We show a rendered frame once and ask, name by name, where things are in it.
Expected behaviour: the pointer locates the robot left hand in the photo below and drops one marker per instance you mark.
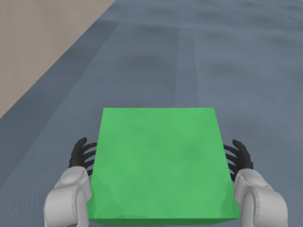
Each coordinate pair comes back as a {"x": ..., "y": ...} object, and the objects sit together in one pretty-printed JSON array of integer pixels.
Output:
[{"x": 78, "y": 158}]

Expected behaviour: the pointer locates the right robot forearm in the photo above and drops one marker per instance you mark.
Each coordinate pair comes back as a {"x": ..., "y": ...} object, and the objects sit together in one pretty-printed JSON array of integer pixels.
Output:
[{"x": 261, "y": 206}]

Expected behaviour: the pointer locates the carton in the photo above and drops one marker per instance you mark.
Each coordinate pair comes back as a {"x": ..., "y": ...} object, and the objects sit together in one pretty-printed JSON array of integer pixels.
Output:
[{"x": 161, "y": 166}]

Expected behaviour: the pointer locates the robot right hand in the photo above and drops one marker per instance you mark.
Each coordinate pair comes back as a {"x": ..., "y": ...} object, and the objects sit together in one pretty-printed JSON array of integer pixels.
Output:
[{"x": 243, "y": 160}]

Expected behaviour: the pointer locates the left robot forearm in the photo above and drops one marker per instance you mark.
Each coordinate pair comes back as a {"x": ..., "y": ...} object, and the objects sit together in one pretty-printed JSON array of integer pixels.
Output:
[{"x": 66, "y": 204}]

